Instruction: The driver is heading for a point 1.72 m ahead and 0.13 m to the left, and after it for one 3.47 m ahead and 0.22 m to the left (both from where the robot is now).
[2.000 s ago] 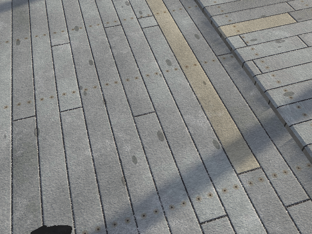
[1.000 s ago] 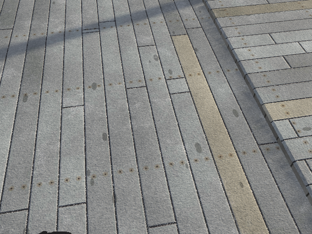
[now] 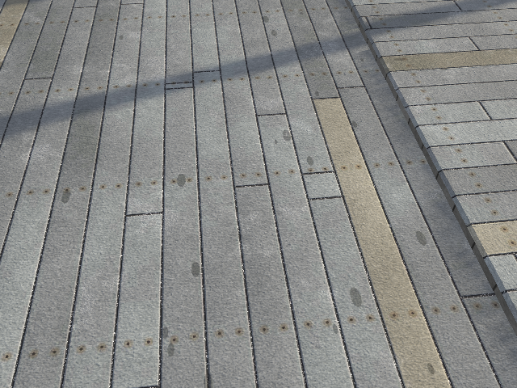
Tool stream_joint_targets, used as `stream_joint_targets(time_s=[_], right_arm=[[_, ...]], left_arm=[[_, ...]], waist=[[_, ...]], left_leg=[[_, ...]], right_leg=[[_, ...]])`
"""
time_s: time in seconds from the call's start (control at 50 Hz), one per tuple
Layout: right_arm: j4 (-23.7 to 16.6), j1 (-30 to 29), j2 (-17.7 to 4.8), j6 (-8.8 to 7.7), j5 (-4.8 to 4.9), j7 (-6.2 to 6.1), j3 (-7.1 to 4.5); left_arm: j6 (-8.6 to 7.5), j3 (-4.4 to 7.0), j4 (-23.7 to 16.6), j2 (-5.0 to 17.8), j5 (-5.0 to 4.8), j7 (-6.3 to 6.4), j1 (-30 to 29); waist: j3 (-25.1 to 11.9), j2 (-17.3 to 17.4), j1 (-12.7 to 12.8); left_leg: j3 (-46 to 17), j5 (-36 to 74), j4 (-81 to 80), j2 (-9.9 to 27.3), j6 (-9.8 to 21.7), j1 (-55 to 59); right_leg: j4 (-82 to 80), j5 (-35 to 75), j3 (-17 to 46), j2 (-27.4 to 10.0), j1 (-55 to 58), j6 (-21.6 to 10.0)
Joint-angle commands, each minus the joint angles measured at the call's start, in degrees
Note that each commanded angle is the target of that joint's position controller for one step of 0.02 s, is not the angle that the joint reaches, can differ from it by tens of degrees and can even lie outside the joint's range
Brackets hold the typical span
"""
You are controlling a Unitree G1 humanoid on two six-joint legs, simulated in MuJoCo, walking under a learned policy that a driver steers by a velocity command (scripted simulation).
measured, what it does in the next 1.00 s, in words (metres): walks ahead: left foot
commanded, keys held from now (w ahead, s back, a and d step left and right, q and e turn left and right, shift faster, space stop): w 1.00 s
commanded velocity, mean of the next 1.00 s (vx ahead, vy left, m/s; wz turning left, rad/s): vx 0.42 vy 0.00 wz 0.00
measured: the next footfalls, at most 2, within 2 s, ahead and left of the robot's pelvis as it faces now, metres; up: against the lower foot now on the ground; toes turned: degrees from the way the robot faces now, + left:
left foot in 0.66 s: +0.46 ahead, +0.10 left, +0.00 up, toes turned +2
right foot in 1.22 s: +0.77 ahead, -0.13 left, +0.00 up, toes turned -3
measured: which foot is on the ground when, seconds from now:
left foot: down 0.00-0.18, up 0.20-0.64, down 0.66-1.00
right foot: down 0.00-0.68, up 0.70-1.00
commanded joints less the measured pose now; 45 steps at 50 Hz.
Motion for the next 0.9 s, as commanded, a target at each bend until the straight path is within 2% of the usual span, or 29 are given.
stream_joint_targets(time_s=[0.02, 0.04, 0.08, 0.12, 0.16, 0.18, 0.2, 0.22, 0.24, 0.26, 0.28, 0.32, 0.38, 0.44, 0.52, 0.58, 0.62, 0.64, 0.66, 0.68, 0.7, 0.72, 0.74, 0.76, 0.78, 0.8, 0.82, 0.86, 0.9], right_arm=[[-1.4, 4.1, -12.0, -0.74, 0.89, -0.60, -2.86], [-1.3, 4.3, -12.8, -1.40, 1.16, -0.69, -3.30], [-1.4, 4.1, -11.0, -2.72, 1.02, -0.50, -3.14], [-2.0, 1.8, -10.4, -2.92, 1.74, -0.05, -3.13], [-3.0, -0.5, -10.4, -2.80, 1.67, 0.35, -3.05], [-4.1, -2.4, -8.1, -3.16, 1.24, 0.54, -2.28], [-6.5, -1.9, -4.6, -4.06, 1.01, 0.28, -1.52], [-7.0, -3.1, -6.5, -4.82, 2.07, 0.34, -2.09], [-7.1, -3.1, -7.1, -5.44, 3.15, 0.86, -2.29], [-6.5, -2.8, -7.2, -5.78, 3.05, 1.16, -2.36], [-6.4, -3.4, -7.6, -5.97, 2.46, 1.19, -2.78], [-6.4, -3.9, -7.6, -5.51, 1.62, 1.65, -3.36], [-8.0, -8.3, -5.5, -4.55, 1.12, 1.96, -3.06], [-10.8, -15.5, -4.0, -4.42, 1.12, 2.19, -2.21], [-13.1, -22.3, -4.1, -4.61, 1.53, 3.21, -1.55], [-14.6, -24.3, -5.2, -5.06, 1.73, 4.17, -1.60], [-14.2, -20.6, -7.5, -5.29, 1.64, 4.41, -2.52], [-12.8, -15.1, -9.3, -5.25, 1.59, 4.22, -3.52], [-9.7, -5.0, -11.5, -5.01, 1.73, 3.81, -4.90], [-7.4, 5.6, -15.1, -4.74, 1.07, 3.19, -5.94], [-5.7, 9.4, -18.2, -4.64, 0.34, 3.60, -6.27], [-5.8, 7.5, -12.8, -4.86, 0.68, 3.76, -4.68], [-6.6, 1.8, -10.8, -5.30, 0.80, 3.63, -3.96], [-7.7, -3.3, -9.3, -5.75, 0.49, 3.70, -3.38], [-7.9, -6.3, -7.8, -6.17, -0.21, 3.96, -3.00], [-7.8, -7.5, -6.3, -6.49, -0.81, 4.13, -2.48], [-7.3, -7.4, -5.7, -6.54, -0.77, 4.32, -2.29], [-6.0, -5.4, -6.6, -6.59, -0.33, 3.92, -2.34], [-5.3, -3.1, -8.8, -6.52, -0.39, 2.94, -2.73]], left_arm=[[-1.82, 0.94, -3.3, 5.4, -0.53, -0.31, -4.8], [-2.86, 0.77, -4.2, 4.9, -0.85, -0.75, -6.1], [-4.64, 0.82, -4.5, 4.7, -1.50, -1.70, -6.0], [-5.87, 0.98, -3.4, 4.4, -1.89, -2.52, -2.5], [-5.90, 2.27, 1.6, 5.6, -1.35, -2.64, 8.6], [-5.90, 3.37, 3.1, 8.8, -1.01, -2.43, 15.9], [-6.11, 4.53, 4.0, 15.1, -1.12, -2.81, 22.9], [-7.03, 2.66, 3.6, 10.7, -0.18, -3.18, 20.2], [-7.72, 1.73, 1.9, 8.2, -0.19, -3.22, 15.2], [-8.06, 1.12, 0.5, 6.8, -0.12, -3.46, 11.8], [-8.13, 0.71, -0.2, 6.4, -0.13, -3.67, 10.0], [-7.63, -0.18, -0.1, 4.6, 0.25, -3.46, 11.3], [-7.01, -0.21, 0.5, 6.6, 0.45, -2.34, 14.7], [-6.50, -0.10, -0.1, 7.9, 0.62, -1.47, 15.2], [-6.30, 0.20, 0.6, 8.0, -0.12, -1.18, 18.9], [-5.79, 0.74, 0.9, 8.4, -0.61, -1.05, 19.2], [-5.32, 1.36, 0.3, 9.8, -0.43, -1.03, 17.8], [-4.89, 1.62, -0.1, 10.4, -0.18, -1.04, 16.9], [-4.39, 1.34, -0.5, 9.7, 0.15, -1.05, 16.2], [-4.29, 0.45, -1.9, 7.7, 0.98, -1.14, 16.7], [-5.54, -1.94, -2.1, -1.5, 0.45, -1.92, 24.4], [-7.33, -0.77, -2.0, 3.8, -1.10, -2.33, 19.8], [-8.40, 0.25, -4.5, 7.4, -2.62, -2.48, 13.8], [-8.89, 0.36, -5.3, 7.9, -2.53, -2.04, 10.5], [-8.70, 0.87, -5.5, 7.7, -1.68, -1.56, 9.2], [-7.90, 1.09, -5.2, 6.7, -1.21, -1.42, 10.8], [-7.08, 1.04, -5.0, 5.3, -1.10, -1.38, 11.8], [-5.91, 1.09, -5.6, 4.3, -0.96, -1.21, 11.0], [-5.50, 1.36, -7.7, 5.1, -0.41, -1.02, 5.8]], waist=[[7.0, 10.0, -2.2], [9.5, 10.9, -2.6], [11.1, 10.1, -1.9], [9.3, 8.2, 0.7], [3.9, 5.8, 5.1], [0.8, -2.8, 8.1], [-3.6, -18.9, 8.9], [-2.0, -12.7, 6.9], [2.3, -8.4, 4.6], [3.3, -5.6, 3.2], [4.4, -3.8, 2.3], [3.4, -4.6, 1.8], [3.8, -3.4, 2.4], [5.4, -3.2, 3.5], [7.3, -3.7, 4.9], [7.4, -3.8, 3.7], [3.6, -5.2, 0.6], [-0.5, -6.4, -2.6], [-6.4, -6.2, -7.4], [-14.2, -1.0, -10.6], [-23.7, 15.7, -5.3], [-20.8, 11.6, -7.2], [-11.2, 9.7, -5.8], [-7.0, 3.7, -3.9], [-4.2, 1.8, -1.9], [-3.9, 2.9, 0.3], [-3.6, 3.8, 1.2], [-1.4, 3.8, 2.0], [0.9, 2.9, 1.2]], left_leg=[[-18.1, -26.2, -18.7, 13.1, 9.2, -7.7], [-23.3, -26.1, -20.7, 17.3, 11.7, -8.0], [-24.0, -17.4, -20.0, 19.4, 12.6, -3.5], [-17.1, -10.1, -16.7, 16.0, 9.8, -4.1], [-9.2, 1.1, -8.8, 9.8, 6.9, -13.1], [-2.5, 8.5, 7.1, 4.7, 3.8, -18.6], [2.8, -4.9, 26.2, -2.7, 0.0, -30.7], [-4.3, -11.4, 37.7, -1.0, 0.9, -35.6], [-5.9, -6.8, 41.6, 2.2, 2.6, -39.2], [-5.0, -1.0, 41.1, 4.7, 3.8, -39.0], [-4.2, 3.5, 38.2, 6.4, 4.1, -38.9], [-2.4, 8.3, 33.2, 7.8, 3.3, -34.7], [-0.1, 12.3, 26.3, 7.6, 0.6, -36.1], [1.3, 18.8, 14.6, 6.5, -0.7, -34.4], [2.7, 24.1, 5.4, 4.5, 0.0, -30.5], [1.9, 22.1, 1.8, 4.2, 2.2, -30.1], [3.1, 18.7, 1.1, 2.0, 4.0, -23.2], [4.5, 17.1, 1.6, 0.0, 5.2, -15.6], [5.3, 17.1, 1.3, -1.4, 6.8, -2.7], [-6.5, 14.0, 3.0, 8.6, 10.2, 15.9], [-37.2, -3.1, -6.7, 22.4, 19.7, 32.1], [-43.6, -8.1, -13.7, 21.5, 17.9, 29.3], [-34.6, -4.2, -14.6, 20.2, 15.2, 21.1], [-27.0, 3.3, -15.9, 18.3, 13.9, 11.8], [-21.1, 10.0, -17.2, 16.3, 13.0, 4.1], [-17.0, 12.9, -18.6, 14.5, 12.4, -0.3], [-14.9, 13.7, -20.0, 13.6, 12.6, -2.7], [-11.6, 14.4, -22.5, 13.0, 13.4, -6.1], [-10.3, 14.5, -24.4, 13.2, 13.9, -6.0]], right_leg=[[8.9, -9.6, -5.8, 3.1, -7.8, -1.7], [12.6, -8.1, -4.0, 0.6, -11.0, -2.5], [13.9, -11.0, -2.1, -2.4, -16.4, -4.1], [3.1, -8.2, -4.0, -2.0, -8.5, -5.1], [-3.3, 2.5, -6.8, 2.5, 12.5, -4.1], [-9.0, -1.2, 4.9, -4.7, 20.4, -6.5], [-19.4, -8.4, 31.2, -18.1, 28.7, -15.1], [-22.0, -12.8, 38.9, -21.6, 26.0, -17.5], [-21.6, -12.8, 33.0, -20.8, 23.0, -16.1], [-22.1, -10.7, 26.4, -18.1, 20.6, -14.1], [-22.7, -5.1, 21.3, -16.4, 19.0, -12.6], [-23.5, 5.8, 12.8, -12.8, 16.8, -10.6], [-24.8, 16.1, 8.0, -12.0, 16.6, -11.6], [-26.4, 17.5, 4.3, -10.8, 13.5, -11.3], [-27.6, 17.2, 1.6, -11.5, 13.5, -11.2], [-24.8, 22.5, 0.8, -13.9, 19.4, -10.3], [-18.8, 37.8, -0.1, -14.6, 22.3, -9.2], [-11.9, 48.5, -1.1, -14.0, 22.5, -8.4], [-0.2, 52.5, -2.9, -11.4, 18.9, -6.8], [17.8, 36.1, -4.1, -8.4, 4.9, -5.2], [38.7, -9.2, -1.9, 3.8, -15.4, -1.9], [46.4, -15.7, 6.1, 2.4, -21.6, -3.2], [48.1, -11.7, 4.5, -0.5, -26.0, -4.3], [45.4, -5.9, 3.4, -3.7, -23.7, -4.7], [41.8, -2.2, 2.6, -5.9, -20.8, -4.6], [39.5, -0.2, 3.1, -7.6, -16.8, -4.7], [37.7, 0.2, 3.0, -8.1, -14.9, -4.5], [33.4, 0.8, 2.1, -8.9, -15.6, -3.7], [27.4, 5.8, 1.7, -9.5, -20.5, -2.3]])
